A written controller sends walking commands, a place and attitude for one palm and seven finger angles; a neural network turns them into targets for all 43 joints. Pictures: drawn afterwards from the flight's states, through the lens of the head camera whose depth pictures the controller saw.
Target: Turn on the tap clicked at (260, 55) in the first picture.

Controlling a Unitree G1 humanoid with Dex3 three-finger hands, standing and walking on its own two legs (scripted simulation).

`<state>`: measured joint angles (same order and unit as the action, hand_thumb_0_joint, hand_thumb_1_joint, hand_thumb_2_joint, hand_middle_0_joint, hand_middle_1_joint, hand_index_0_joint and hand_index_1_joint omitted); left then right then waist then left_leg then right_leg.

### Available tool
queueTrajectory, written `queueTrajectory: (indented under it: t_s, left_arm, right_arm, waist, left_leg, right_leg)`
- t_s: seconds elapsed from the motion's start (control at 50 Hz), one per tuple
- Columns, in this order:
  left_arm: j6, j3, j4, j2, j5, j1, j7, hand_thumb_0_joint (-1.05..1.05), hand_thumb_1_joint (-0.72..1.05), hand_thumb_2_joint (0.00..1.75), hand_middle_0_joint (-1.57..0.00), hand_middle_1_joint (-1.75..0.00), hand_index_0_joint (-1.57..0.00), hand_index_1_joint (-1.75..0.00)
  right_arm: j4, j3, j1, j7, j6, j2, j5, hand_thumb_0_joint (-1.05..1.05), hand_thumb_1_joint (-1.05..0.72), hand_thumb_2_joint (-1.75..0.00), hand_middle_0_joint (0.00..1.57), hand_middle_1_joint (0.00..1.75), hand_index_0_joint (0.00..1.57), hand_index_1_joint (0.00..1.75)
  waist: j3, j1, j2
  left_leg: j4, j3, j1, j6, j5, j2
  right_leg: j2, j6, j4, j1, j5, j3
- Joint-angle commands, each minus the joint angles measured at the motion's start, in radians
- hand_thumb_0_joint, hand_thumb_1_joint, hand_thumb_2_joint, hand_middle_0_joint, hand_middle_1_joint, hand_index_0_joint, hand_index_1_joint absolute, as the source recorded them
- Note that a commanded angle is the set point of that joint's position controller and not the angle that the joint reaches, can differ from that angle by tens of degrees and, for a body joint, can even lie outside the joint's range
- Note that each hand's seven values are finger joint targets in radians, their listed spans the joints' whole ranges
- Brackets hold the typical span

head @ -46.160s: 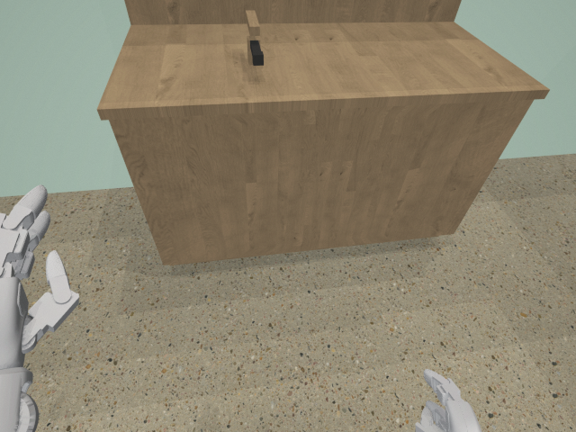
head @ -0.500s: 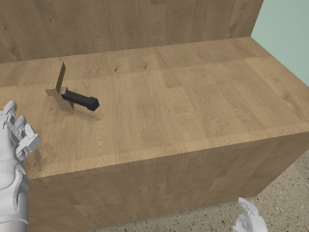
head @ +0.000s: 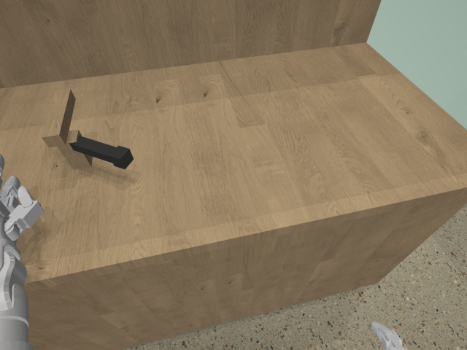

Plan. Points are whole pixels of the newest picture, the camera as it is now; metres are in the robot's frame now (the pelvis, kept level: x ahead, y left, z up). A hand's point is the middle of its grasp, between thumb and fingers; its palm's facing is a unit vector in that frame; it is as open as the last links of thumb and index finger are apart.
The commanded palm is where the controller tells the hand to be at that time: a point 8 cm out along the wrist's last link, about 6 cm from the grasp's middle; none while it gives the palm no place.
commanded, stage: reach beside the lever's end, fingers flat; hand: left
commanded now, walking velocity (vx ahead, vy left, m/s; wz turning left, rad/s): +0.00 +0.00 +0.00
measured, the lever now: (121, 157) +0.42 +0.24 +0.10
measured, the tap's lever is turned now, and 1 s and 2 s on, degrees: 55 55 55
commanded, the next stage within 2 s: push the lever round in 0.04 s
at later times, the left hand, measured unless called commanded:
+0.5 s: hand (40, 208) +0.30 +0.33 +0.10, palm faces +0.51 -0.86 -0.09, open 7.8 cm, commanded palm +0.26 +0.36 +0.09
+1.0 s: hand (68, 199) +0.32 +0.29 +0.10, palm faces +0.51 -0.85 -0.08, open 7.8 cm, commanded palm +0.28 +0.33 +0.09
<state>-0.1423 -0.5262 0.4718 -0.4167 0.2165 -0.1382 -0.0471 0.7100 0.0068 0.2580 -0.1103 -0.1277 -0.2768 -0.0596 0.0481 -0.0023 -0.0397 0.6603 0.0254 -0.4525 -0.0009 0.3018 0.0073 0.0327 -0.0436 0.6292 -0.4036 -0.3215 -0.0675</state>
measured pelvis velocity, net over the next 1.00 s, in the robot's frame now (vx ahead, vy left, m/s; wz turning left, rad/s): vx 0.00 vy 0.00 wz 0.01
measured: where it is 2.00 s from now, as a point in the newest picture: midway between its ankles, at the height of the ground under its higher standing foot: outside the picture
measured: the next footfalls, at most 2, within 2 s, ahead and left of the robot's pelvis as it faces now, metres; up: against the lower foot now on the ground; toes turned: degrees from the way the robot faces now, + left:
none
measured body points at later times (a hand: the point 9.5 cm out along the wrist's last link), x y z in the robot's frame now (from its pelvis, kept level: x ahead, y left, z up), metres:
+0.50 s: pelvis +0.01 +0.01 +0.00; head +0.03 +0.00 +0.45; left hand +0.27 +0.37 +0.10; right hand +0.16 -0.24 -0.10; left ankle +0.02 +0.12 -0.72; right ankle +0.00 -0.09 -0.72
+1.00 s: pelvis +0.00 +0.00 +0.00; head +0.02 -0.01 +0.45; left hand +0.29 +0.34 +0.10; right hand +0.15 -0.25 -0.11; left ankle +0.02 +0.12 -0.72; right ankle +0.00 -0.09 -0.72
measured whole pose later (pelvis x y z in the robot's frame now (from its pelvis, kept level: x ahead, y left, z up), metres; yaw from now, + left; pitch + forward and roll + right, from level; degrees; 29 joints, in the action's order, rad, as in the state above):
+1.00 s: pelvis +0.00 +0.00 +0.00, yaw +0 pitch +5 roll -1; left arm -0.12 -0.40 0.38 -0.30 0.18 -0.16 0.10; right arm 0.70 0.02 0.22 -0.10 -0.11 -0.26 -0.05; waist 0.05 -0.01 -0.04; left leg 0.66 0.03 -0.44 0.00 0.30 0.00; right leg 0.03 -0.04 0.63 -0.39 -0.32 -0.07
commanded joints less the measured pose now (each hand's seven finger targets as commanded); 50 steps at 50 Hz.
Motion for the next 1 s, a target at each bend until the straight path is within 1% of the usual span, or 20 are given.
queueTrajectory:
  t_s: [0.0, 0.04, 0.06, 0.14, 0.26, 0.28, 0.32, 0.36, 0.42, 0.48, 0.6, 0.62, 0.64, 0.68, 0.78, 0.82, 0.84, 0.9, 0.94, 0.98]
  left_arm:
    - [-0.094, -0.072, -0.245, -0.316, 0.003, -0.260, 0.012, 0.00, 0.90, 0.90, -0.15, -0.15, -0.15, -0.15]
    - [-0.096, -0.071, -0.248, -0.309, 0.003, -0.254, 0.013, 0.00, 0.90, 0.90, -0.15, -0.15, -0.15, -0.15]
    - [-0.090, -0.098, -0.231, -0.332, 0.008, -0.232, 0.013, 0.00, 0.90, 0.90, -0.15, -0.15, -0.15, -0.15]
    - [-0.075, -0.062, -0.254, -0.295, 0.002, -0.222, 0.007, 0.00, 0.90, 0.90, -0.15, -0.15, -0.15, -0.15]
    - [-0.064, -0.087, -0.268, -0.295, 0.014, -0.169, 0.013, 0.00, 0.90, 0.90, -0.15, -0.15, -0.15, -0.15]
    - [-0.065, -0.055, -0.287, -0.265, 0.015, -0.191, 0.011, 0.00, 0.90, 0.90, -0.15, -0.15, -0.15, -0.15]
    - [-0.072, -0.052, -0.333, -0.260, 0.005, -0.186, 0.021, 0.00, 0.90, 0.90, -0.15, -0.15, -0.15, -0.15]
    - [-0.070, -0.011, -0.344, -0.221, 0.004, -0.202, 0.027, 0.00, 0.90, 0.90, -0.15, -0.15, -0.15, -0.15]
    - [-0.067, -0.012, -0.350, -0.226, -0.002, -0.214, 0.040, 0.00, 0.90, 0.90, -0.15, -0.15, -0.15, -0.15]
    - [-0.067, 0.027, -0.384, -0.181, 0.001, -0.210, 0.049, 0.00, 0.90, 0.90, -0.15, -0.15, -0.15, -0.15]
    - [-0.050, 0.007, -0.360, -0.198, -0.009, -0.218, 0.086, 0.00, 0.90, 0.90, -0.15, -0.15, -0.15, -0.15]
    - [-0.052, -0.010, -0.368, -0.219, -0.019, -0.203, 0.095, 0.00, 0.90, 0.90, -0.15, -0.15, -0.15, -0.15]
    - [-0.051, 0.022, -0.377, -0.179, -0.019, -0.203, 0.098, 0.00, 0.90, 0.90, -0.15, -0.15, -0.15, -0.15]
    - [-0.049, 0.037, -0.377, -0.168, -0.023, -0.203, 0.103, 0.00, 0.90, 0.90, -0.15, -0.15, -0.15, -0.15]
    - [-0.045, 0.064, -0.343, -0.154, -0.023, -0.283, 0.112, 0.00, 0.90, 0.90, -0.15, -0.15, -0.15, -0.15]
    - [-0.041, 0.047, -0.321, -0.172, -0.028, -0.271, 0.120, 0.00, 0.90, 0.90, -0.15, -0.15, -0.15, -0.15]
    - [-0.042, 0.053, -0.313, -0.168, -0.030, -0.287, 0.122, 0.00, 0.90, 0.90, -0.15, -0.15, -0.15, -0.15]
    - [-0.049, 0.091, -0.341, -0.133, -0.034, -0.324, 0.140, 0.00, 0.90, 0.90, -0.15, -0.15, -0.15, -0.15]
    - [-0.056, 0.071, -0.341, -0.146, -0.044, -0.318, 0.170, 0.00, 0.90, 0.90, -0.15, -0.15, -0.15, -0.15]
    - [-0.055, 0.088, -0.337, -0.119, -0.045, -0.295, 0.187, 0.00, 0.90, 0.90, -0.15, -0.15, -0.15, -0.15]
  right_arm:
    - [-0.136, -0.046, -0.055, -0.008, -0.051, -0.135, 0.008, 0.00, -0.90, -0.90, 0.20, 0.30, 0.20, 0.30]
    - [-0.136, -0.047, -0.058, -0.009, -0.050, -0.133, 0.006, 0.00, -0.90, -0.90, 0.20, 0.30, 0.20, 0.30]
    - [-0.137, -0.049, -0.056, -0.010, -0.049, -0.137, 0.007, 0.00, -0.90, -0.90, 0.20, 0.30, 0.20, 0.30]
    - [-0.141, -0.046, -0.062, -0.010, -0.048, -0.132, 0.005, 0.00, -0.90, -0.90, 0.20, 0.30, 0.20, 0.30]
    - [-0.148, -0.050, -0.058, -0.006, -0.044, -0.132, 0.006, 0.00, -0.90, -0.90, 0.20, 0.30, 0.20, 0.30]
    - [-0.150, -0.047, -0.063, -0.005, -0.044, -0.129, 0.007, 0.00, -0.90, -0.90, 0.20, 0.30, 0.20, 0.30]
    - [-0.152, -0.046, -0.073, -0.004, -0.047, -0.122, 0.006, 0.00, -0.90, -0.90, 0.20, 0.30, 0.20, 0.30]
    - [-0.153, -0.045, -0.071, -0.002, -0.051, -0.124, 0.009, 0.00, -0.90, -0.90, 0.20, 0.30, 0.20, 0.30]
    - [-0.148, -0.042, -0.083, -0.007, -0.051, -0.122, 0.006, 0.00, -0.90, -0.90, 0.20, 0.30, 0.20, 0.30]
    - [-0.153, -0.045, -0.087, -0.006, -0.056, -0.122, 0.010, 0.00, -0.90, -0.90, 0.20, 0.30, 0.20, 0.30]
    - [-0.148, -0.041, -0.102, -0.006, -0.049, -0.120, 0.011, 0.00, -0.90, -0.90, 0.20, 0.30, 0.20, 0.30]
    - [-0.148, -0.038, -0.108, -0.007, -0.047, -0.117, 0.010, 0.00, -0.90, -0.90, 0.20, 0.30, 0.20, 0.30]
    - [-0.156, -0.038, -0.106, -0.003, -0.046, -0.114, 0.011, 0.00, -0.90, -0.90, 0.20, 0.30, 0.20, 0.30]
    - [-0.155, -0.037, -0.109, 0.000, -0.046, -0.111, 0.012, 0.00, -0.90, -0.90, 0.20, 0.30, 0.20, 0.30]
    - [-0.150, -0.033, -0.116, -0.004, -0.040, -0.116, 0.008, 0.00, -0.90, -0.90, 0.20, 0.30, 0.20, 0.30]
    - [-0.148, -0.029, -0.120, -0.006, -0.038, -0.116, 0.006, 0.00, -0.90, -0.90, 0.20, 0.30, 0.20, 0.30]
    - [-0.147, -0.031, -0.112, -0.005, -0.036, -0.118, 0.008, 0.00, -0.90, -0.90, 0.20, 0.30, 0.20, 0.30]
    - [-0.150, -0.032, -0.118, -0.002, -0.038, -0.113, 0.012, 0.00, -0.90, -0.90, 0.20, 0.30, 0.20, 0.30]
    - [-0.147, -0.033, -0.116, 0.001, -0.035, -0.113, 0.015, 0.00, -0.90, -0.90, 0.20, 0.30, 0.20, 0.30]
    - [-0.151, -0.035, -0.113, 0.007, -0.033, -0.113, 0.019, 0.00, -0.90, -0.90, 0.20, 0.30, 0.20, 0.30]
  waist:
    - [0.220, -0.001, -0.040]
    - [0.226, -0.006, -0.060]
    - [0.231, -0.012, -0.034]
    - [0.234, -0.011, -0.072]
    - [0.238, -0.021, -0.022]
    - [0.240, -0.013, -0.033]
    - [0.236, -0.022, -0.086]
    - [0.230, -0.009, -0.073]
    - [0.204, -0.009, -0.061]
    - [0.233, -0.007, -0.050]
    - [0.212, -0.012, -0.027]
    - [0.221, -0.026, -0.044]
    - [0.237, -0.019, -0.038]
    - [0.227, -0.019, -0.063]
    - [0.186, 0.004, -0.021]
    - [0.178, -0.004, -0.033]
    - [0.195, 0.001, -0.004]
    - [0.213, 0.002, -0.052]
    - [0.227, -0.001, -0.046]
    - [0.238, -0.003, -0.020]
  left_leg:
    - [-0.070, 0.020, 0.128, 0.045, -0.189, -0.004]
    - [-0.073, 0.016, 0.133, 0.043, -0.186, -0.005]
    - [-0.072, 0.018, 0.124, 0.045, -0.185, -0.006]
    - [-0.076, 0.018, 0.150, 0.041, -0.218, -0.003]
    - [-0.070, 0.020, 0.142, 0.035, -0.261, 0.000]
    - [-0.069, 0.020, 0.150, 0.035, -0.263, -0.001]
    - [-0.071, 0.021, 0.172, 0.031, -0.282, 0.002]
    - [-0.074, 0.028, 0.181, 0.028, -0.272, 0.004]
    - [-0.082, 0.033, 0.170, 0.027, -0.237, 0.005]
    - [-0.086, 0.037, 0.190, 0.022, -0.239, 0.004]
    - [-0.095, 0.032, 0.163, 0.023, -0.195, 0.001]
    - [-0.094, 0.031, 0.161, 0.023, -0.207, -0.001]
    - [-0.093, 0.028, 0.169, 0.023, -0.218, -0.002]
    - [-0.092, 0.028, 0.167, 0.020, -0.217, 0.000]
    - [-0.096, 0.028, 0.142, 0.029, -0.131, -0.001]
    - [-0.099, 0.026, 0.129, 0.032, -0.108, -0.005]
    - [-0.099, 0.027, 0.131, 0.033, -0.107, -0.005]
    - [-0.095, 0.026, 0.148, 0.031, -0.112, -0.007]
    - [-0.089, 0.023, 0.148, 0.033, -0.124, -0.007]
    - [-0.081, 0.018, 0.141, 0.034, -0.150, -0.009]
  right_leg:
    - [-0.021, 0.026, -0.086, 0.063, 0.221, 0.043]
    - [-0.022, 0.025, -0.086, 0.069, 0.218, 0.045]
    - [-0.022, 0.026, -0.086, 0.077, 0.219, 0.044]
    - [-0.022, 0.023, -0.082, 0.071, 0.242, 0.040]
    - [-0.020, 0.025, -0.075, 0.088, 0.282, 0.032]
    - [-0.021, 0.025, -0.074, 0.080, 0.282, 0.033]
    - [-0.021, 0.020, -0.072, 0.079, 0.280, 0.033]
    - [-0.019, 0.019, -0.074, 0.059, 0.262, 0.028]
    - [-0.019, 0.018, -0.078, 0.053, 0.229, 0.028]
    - [-0.019, 0.019, -0.078, 0.057, 0.228, 0.025]
    - [-0.023, 0.020, -0.088, 0.064, 0.201, 0.028]
    - [-0.023, 0.017, -0.083, 0.081, 0.209, 0.031]
    - [-0.024, 0.019, -0.080, 0.083, 0.220, 0.030]
    - [-0.022, 0.017, -0.080, 0.076, 0.218, 0.030]
    - [-0.022, 0.022, -0.098, 0.046, 0.154, 0.035]
    - [-0.025, 0.021, -0.104, 0.052, 0.133, 0.040]
    - [-0.024, 0.022, -0.102, 0.056, 0.134, 0.039]
    - [-0.025, 0.021, -0.102, 0.052, 0.139, 0.042]
    - [-0.024, 0.021, -0.099, 0.061, 0.153, 0.046]
    - [-0.025, 0.024, -0.094, 0.077, 0.187, 0.044]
